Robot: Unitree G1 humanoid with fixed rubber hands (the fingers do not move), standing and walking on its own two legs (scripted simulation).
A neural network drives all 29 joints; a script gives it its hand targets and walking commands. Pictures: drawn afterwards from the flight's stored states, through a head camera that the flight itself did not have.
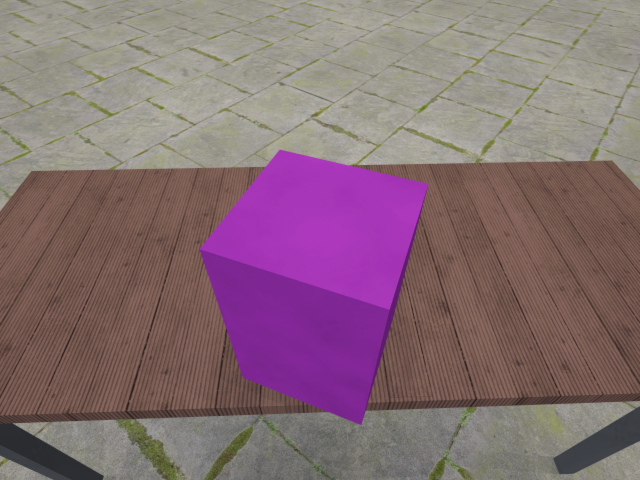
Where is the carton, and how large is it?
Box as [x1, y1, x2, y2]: [200, 150, 427, 424]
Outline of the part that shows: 279,150 202,245 200,251 243,377 360,424 392,319 427,184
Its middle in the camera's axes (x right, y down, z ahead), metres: +0.00 +0.07 +0.51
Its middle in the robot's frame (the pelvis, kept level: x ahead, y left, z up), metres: +0.35 +0.01 +0.05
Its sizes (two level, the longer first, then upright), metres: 0.185 0.178 0.290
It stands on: a table, 0.68 m high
